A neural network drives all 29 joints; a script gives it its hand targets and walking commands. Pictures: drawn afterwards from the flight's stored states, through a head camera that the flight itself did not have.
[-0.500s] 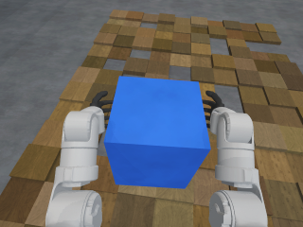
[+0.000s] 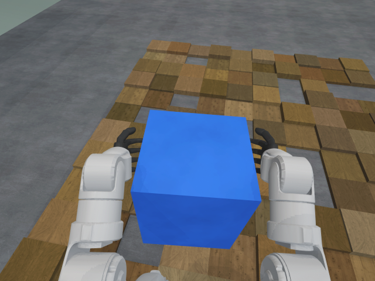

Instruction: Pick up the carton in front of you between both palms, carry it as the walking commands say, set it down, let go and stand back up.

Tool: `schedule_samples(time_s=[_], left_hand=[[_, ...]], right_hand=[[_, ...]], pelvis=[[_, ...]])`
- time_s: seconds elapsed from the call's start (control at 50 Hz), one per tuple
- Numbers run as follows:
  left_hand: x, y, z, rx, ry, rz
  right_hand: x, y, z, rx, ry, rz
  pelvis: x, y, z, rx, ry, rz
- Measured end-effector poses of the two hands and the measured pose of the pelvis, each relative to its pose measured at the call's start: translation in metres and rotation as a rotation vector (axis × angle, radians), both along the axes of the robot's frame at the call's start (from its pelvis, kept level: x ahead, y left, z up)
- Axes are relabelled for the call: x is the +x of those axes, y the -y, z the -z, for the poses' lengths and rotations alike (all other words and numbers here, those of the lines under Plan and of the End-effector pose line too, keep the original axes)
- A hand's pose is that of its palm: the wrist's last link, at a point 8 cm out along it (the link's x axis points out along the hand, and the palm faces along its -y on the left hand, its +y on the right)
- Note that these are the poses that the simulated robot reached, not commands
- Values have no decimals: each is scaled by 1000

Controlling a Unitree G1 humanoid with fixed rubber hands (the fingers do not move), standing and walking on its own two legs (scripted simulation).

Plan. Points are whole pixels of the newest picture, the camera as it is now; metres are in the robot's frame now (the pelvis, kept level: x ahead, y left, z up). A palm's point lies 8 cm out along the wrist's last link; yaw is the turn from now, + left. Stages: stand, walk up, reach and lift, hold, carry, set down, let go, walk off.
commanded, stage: carry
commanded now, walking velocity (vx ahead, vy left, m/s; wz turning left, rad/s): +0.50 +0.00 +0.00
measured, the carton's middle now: (191, 183) +0.33 +0.03 +0.02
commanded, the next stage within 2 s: none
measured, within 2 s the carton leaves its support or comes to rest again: neither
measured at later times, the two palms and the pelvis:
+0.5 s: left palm (163, 34) +0.72 +0.15 +0.19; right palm (268, 42) +0.71 -0.15 +0.19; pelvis +0.34 +0.02 +0.00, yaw +0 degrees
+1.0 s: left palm (167, 24) +1.01 +0.19 +0.11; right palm (242, 28) +1.00 -0.11 +0.11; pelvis +0.64 +0.04 +0.01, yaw +0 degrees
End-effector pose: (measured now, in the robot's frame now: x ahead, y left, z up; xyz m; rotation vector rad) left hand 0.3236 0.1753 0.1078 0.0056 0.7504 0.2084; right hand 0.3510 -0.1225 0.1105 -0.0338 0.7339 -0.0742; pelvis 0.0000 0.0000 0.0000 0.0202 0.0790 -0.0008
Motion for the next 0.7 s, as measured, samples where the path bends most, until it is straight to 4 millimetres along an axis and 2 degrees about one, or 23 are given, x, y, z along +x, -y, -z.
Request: schedule_samples(time_s=[0.1, 0.16, 0.22, 0.34, 0.42, 0.48, 0.52, 0.56, 0.64, 0.7], left_hand=[[90, -8, -10, -6, 66, 57], [141, 0, -23, -23, 71, 113], [188, 11, -41, -40, 87, 156], [281, 24, -80, -52, 136, 176], [340, 25, -89, -41, 127, 150], [385, 25, -87, -21, 111, 124], [412, 24, -81, 0, 89, 103], [435, 21, -68, 15, 47, 78], [465, 8, -36, 6, -65, 27], [488, 0, -19, -6, -100, -6]], right_hand=[[67, -7, -6, -11, 64, 58], [95, 1, -16, -17, 66, 122], [128, 11, -36, -21, 81, 170], [218, 23, -82, -14, 129, 198], [287, 25, -93, -18, 117, 165], [340, 26, -87, -19, 101, 129], [376, 25, -76, -12, 79, 100], [406, 22, -61, -3, 36, 71], [452, 9, -30, -2, -77, 34], [483, 0, -14, 9, -114, 21]], pelvis=[[74, -26, 9, 19, 13, 12], [106, -36, 0, -4, 9, 15], [138, -43, -12, -20, 1, 20], [211, -44, -24, -37, -17, 20], [270, -36, -18, -19, -13, 17], [319, -27, -4, -6, -1, 11], [350, -21, 5, -19, 3, 0], [372, -16, 7, -27, 1, 3], [413, -9, -4, -17, -11, 1], [443, -7, -12, -8, -19, -2]])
